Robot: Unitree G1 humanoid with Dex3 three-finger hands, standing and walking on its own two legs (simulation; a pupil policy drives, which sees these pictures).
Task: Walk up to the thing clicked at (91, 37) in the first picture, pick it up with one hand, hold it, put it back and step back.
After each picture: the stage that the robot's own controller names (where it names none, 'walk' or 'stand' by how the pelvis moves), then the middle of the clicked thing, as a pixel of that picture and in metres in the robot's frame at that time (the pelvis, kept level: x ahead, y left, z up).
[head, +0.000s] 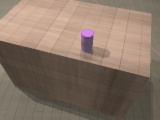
stand; (87, 40) +0.68 -0.02 -0.10
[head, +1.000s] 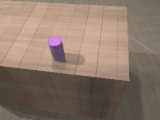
rise first; (56, 49) +0.57 +0.16 -0.08
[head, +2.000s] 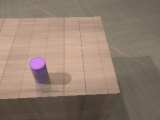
stand; (39, 70) +0.46 +0.20 -0.08
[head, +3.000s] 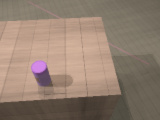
stand; (41, 74) +0.45 +0.19 -0.10
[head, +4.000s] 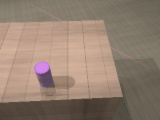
stand; (44, 75) +0.46 +0.18 -0.10
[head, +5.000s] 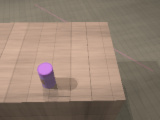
stand; (47, 76) +0.45 +0.17 -0.10
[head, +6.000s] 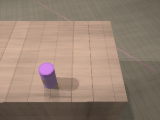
stand; (48, 76) +0.45 +0.17 -0.10
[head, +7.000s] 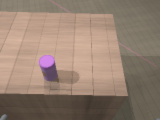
rise first; (48, 68) +0.46 +0.16 -0.10
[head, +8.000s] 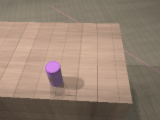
go down; (54, 74) +0.46 +0.16 -0.10
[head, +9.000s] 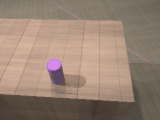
go down; (55, 72) +0.46 +0.16 -0.10
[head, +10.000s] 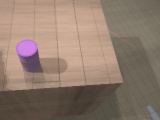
go down; (29, 57) +0.45 +0.15 -0.03
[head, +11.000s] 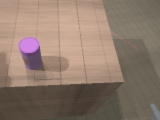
close in; (31, 54) +0.46 +0.15 -0.03
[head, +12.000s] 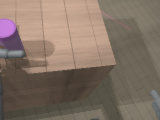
close; (8, 39) +0.48 +0.17 +0.01
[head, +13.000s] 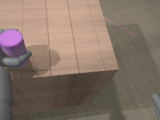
lift; (15, 50) +0.45 +0.17 +0.01
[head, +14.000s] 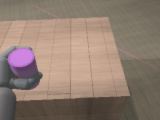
lift; (25, 70) +0.33 +0.17 +0.13
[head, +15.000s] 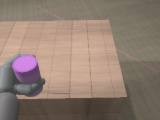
hold; (29, 76) +0.32 +0.17 +0.10
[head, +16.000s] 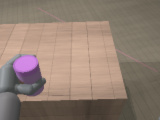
hold; (30, 76) +0.32 +0.17 +0.10
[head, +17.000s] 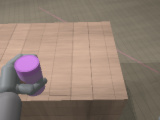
crouch; (31, 76) +0.32 +0.16 +0.10
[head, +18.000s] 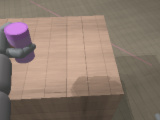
crouch; (20, 43) +0.43 +0.19 +0.13
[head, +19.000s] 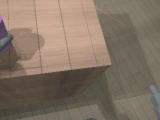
lower; out of the picture +0.50 +0.19 +0.00
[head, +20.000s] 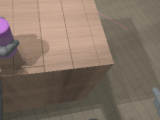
lower; (2, 39) +0.49 +0.18 +0.01
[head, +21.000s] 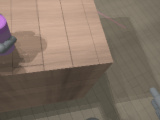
lower; out of the picture +0.50 +0.18 +0.02
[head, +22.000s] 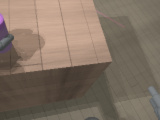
lower; out of the picture +0.50 +0.19 +0.02
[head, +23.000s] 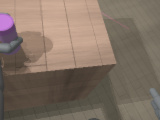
loosen; (5, 35) +0.49 +0.17 +0.02
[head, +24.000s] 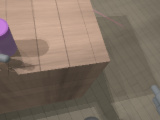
withdraw; (1, 39) +0.49 +0.17 +0.01
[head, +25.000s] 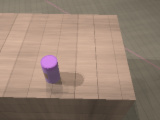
sink last; (51, 69) +0.44 +0.15 -0.05
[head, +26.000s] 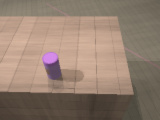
stand; (52, 66) +0.48 +0.16 -0.05
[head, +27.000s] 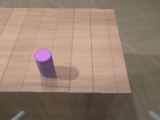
stand; (45, 63) +0.46 +0.17 -0.03
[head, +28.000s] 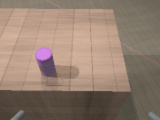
stand; (46, 62) +0.47 +0.17 -0.03
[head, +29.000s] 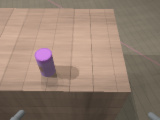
stand; (45, 63) +0.47 +0.17 -0.03
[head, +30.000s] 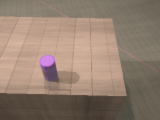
stand; (49, 68) +0.48 +0.17 -0.08
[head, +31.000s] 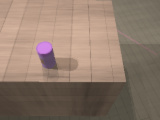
walk; (46, 55) +0.50 +0.17 -0.09
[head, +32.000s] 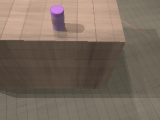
walk; (58, 18) +0.72 +0.12 -0.07
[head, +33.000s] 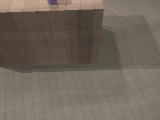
stand; out of the picture +1.04 +0.25 -0.08
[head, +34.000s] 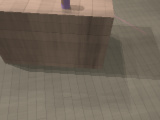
stand; out of the picture +1.08 +0.14 -0.10
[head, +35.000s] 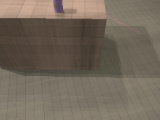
stand; (57, 3) +1.08 +0.17 -0.11
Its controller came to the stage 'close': yes
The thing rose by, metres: 0.22
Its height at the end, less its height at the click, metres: +0.00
